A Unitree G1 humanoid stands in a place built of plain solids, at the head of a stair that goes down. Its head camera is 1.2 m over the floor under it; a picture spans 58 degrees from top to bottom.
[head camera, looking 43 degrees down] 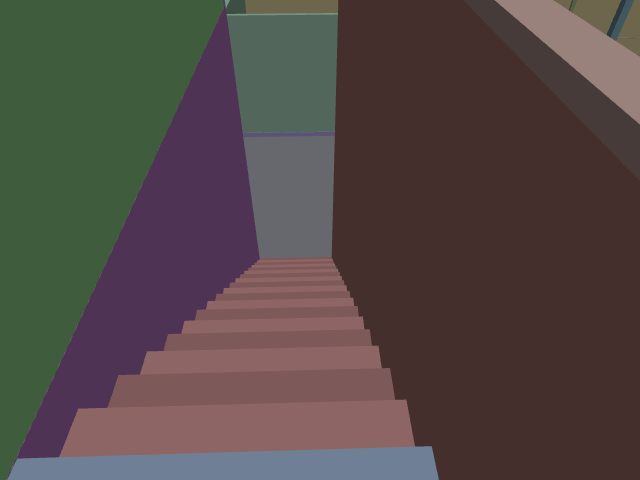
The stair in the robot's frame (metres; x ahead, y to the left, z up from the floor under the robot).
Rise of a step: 0.20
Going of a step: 0.23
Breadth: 1.10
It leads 2 degrees to the left of straight ahead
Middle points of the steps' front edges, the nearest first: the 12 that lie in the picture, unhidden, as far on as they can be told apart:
0.46 0.25 0.00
0.69 0.26 -0.19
0.92 0.26 -0.39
1.16 0.27 -0.59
1.39 0.28 -0.78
1.63 0.28 -0.98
1.86 0.29 -1.17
2.09 0.30 -1.37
2.33 0.30 -1.56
2.56 0.31 -1.76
2.80 0.32 -1.95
3.03 0.32 -2.15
